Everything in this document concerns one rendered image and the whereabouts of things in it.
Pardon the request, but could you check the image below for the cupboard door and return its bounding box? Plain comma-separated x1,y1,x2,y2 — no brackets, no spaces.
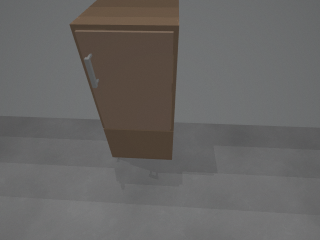
75,30,174,131

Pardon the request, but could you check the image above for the handle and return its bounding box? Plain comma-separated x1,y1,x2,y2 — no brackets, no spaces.
84,53,99,88

